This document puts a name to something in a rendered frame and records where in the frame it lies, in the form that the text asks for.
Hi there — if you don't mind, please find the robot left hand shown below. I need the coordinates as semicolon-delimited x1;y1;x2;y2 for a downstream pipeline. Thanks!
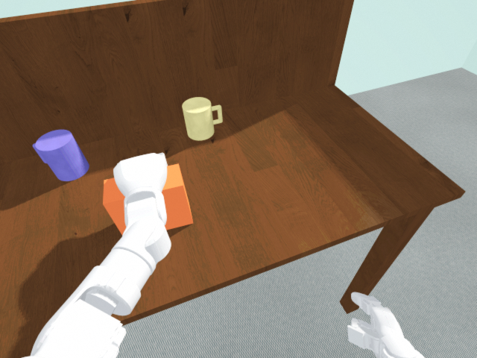
113;153;168;197

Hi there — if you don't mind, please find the table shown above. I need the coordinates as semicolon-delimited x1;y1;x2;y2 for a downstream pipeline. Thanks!
0;0;466;358

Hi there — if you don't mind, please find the left robot forearm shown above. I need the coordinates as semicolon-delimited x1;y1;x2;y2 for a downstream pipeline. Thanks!
31;187;171;356

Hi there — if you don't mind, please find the right robot forearm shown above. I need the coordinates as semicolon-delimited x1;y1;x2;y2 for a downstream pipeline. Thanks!
379;334;425;358

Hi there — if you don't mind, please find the sponge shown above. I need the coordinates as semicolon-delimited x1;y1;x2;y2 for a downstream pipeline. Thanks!
103;164;193;235

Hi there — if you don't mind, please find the robot right hand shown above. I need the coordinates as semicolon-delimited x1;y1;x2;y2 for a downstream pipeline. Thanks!
347;292;404;358

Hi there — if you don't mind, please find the left robot upper arm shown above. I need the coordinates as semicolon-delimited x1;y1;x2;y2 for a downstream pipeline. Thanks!
23;299;126;358

